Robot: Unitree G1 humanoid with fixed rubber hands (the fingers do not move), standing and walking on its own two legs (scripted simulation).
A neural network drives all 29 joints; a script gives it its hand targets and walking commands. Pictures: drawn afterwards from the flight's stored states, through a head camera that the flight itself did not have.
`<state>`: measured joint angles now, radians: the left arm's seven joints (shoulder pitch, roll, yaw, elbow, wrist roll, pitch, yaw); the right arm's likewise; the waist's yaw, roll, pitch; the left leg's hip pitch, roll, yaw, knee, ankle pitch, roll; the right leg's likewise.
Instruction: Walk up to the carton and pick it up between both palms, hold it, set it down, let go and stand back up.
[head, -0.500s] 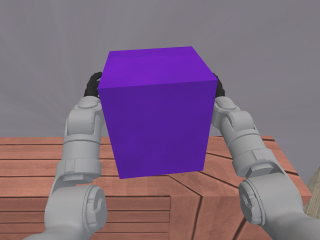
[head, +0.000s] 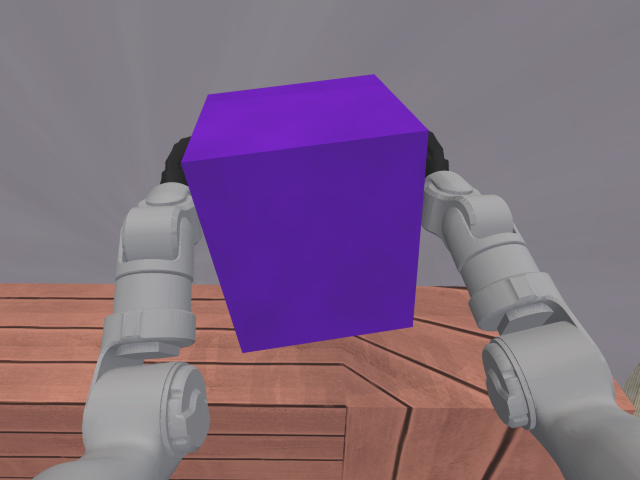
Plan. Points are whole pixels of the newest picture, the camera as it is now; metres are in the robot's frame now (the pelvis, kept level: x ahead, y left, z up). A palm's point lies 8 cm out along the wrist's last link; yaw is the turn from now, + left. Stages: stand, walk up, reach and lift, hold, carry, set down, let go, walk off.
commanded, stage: hold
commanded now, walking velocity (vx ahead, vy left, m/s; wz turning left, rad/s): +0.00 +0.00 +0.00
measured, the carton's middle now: (309, 210) +0.38 -0.01 +0.23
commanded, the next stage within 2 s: none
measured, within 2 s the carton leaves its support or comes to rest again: neither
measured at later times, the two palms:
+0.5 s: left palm (167, 186) +0.37 +0.15 +0.28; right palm (431, 173) +0.37 -0.15 +0.28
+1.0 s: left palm (167, 185) +0.37 +0.15 +0.28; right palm (432, 170) +0.37 -0.16 +0.28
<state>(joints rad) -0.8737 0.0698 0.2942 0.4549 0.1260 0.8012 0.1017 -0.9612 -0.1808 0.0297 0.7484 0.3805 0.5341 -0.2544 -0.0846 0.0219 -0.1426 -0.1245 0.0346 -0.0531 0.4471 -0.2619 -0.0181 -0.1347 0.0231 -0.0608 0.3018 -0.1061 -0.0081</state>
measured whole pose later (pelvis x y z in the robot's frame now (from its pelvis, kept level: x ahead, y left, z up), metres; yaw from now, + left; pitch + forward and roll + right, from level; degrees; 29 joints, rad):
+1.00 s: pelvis -0.01 -0.01 +0.00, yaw +0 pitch -3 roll -2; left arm -0.96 0.09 0.35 0.54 0.13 0.83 0.09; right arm -1.05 -0.18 0.01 0.81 0.37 0.60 -0.26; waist -0.06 0.03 -0.18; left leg -0.15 0.03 -0.07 0.45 -0.25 -0.03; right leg -0.17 0.03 -0.05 0.32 -0.10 -0.02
